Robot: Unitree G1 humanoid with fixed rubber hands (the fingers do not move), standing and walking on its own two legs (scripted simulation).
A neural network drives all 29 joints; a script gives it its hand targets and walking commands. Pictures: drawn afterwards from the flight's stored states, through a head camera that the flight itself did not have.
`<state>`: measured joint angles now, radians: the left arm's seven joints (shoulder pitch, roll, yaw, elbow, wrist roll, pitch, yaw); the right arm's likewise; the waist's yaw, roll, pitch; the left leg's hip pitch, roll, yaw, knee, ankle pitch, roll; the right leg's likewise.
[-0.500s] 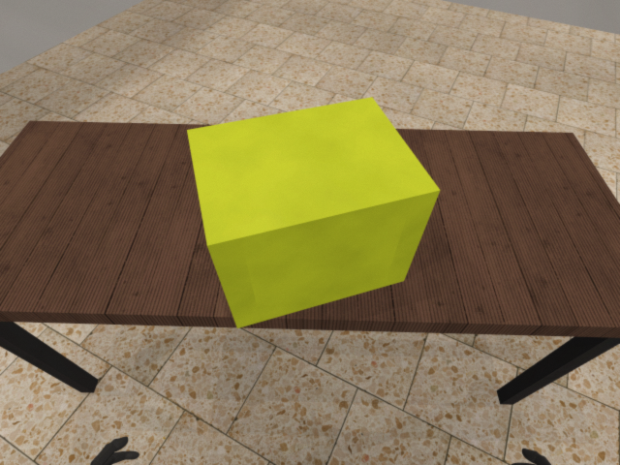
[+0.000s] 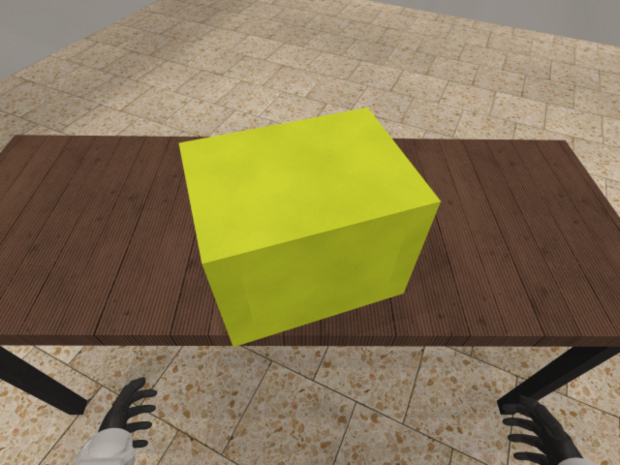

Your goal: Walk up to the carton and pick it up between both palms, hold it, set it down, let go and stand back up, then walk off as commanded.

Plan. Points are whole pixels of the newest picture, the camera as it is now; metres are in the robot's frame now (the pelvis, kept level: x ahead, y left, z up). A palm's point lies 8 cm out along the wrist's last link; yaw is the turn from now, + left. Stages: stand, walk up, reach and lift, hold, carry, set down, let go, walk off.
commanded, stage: reach and lift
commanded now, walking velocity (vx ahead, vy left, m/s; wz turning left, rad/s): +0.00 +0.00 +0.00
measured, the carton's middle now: (301, 225) +0.46 +0.03 +0.00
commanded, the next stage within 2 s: none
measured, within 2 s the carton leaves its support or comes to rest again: neither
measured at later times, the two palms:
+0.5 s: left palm (135, 430) +0.16 +0.22 -0.03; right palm (575, 445) +0.15 -0.31 -0.04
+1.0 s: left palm (140, 446) +0.14 +0.20 -0.01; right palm (594, 418) +0.18 -0.33 -0.02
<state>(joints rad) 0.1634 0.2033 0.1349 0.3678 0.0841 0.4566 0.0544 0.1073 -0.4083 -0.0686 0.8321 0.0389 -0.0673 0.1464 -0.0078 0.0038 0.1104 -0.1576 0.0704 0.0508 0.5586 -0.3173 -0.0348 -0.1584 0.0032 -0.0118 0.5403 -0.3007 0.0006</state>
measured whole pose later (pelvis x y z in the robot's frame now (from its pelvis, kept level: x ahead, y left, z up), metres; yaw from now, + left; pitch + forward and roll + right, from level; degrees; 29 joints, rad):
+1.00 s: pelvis +0.00 -0.03 +0.01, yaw +0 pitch +0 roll +0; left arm 0.40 0.08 0.07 0.11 -0.01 0.06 0.20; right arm 0.21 -0.54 0.03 0.69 0.37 -0.28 0.31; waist 0.04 -0.01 -0.04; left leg -0.21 0.08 0.02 0.45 -0.24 -0.07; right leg -0.23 0.03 -0.02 0.48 -0.25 -0.04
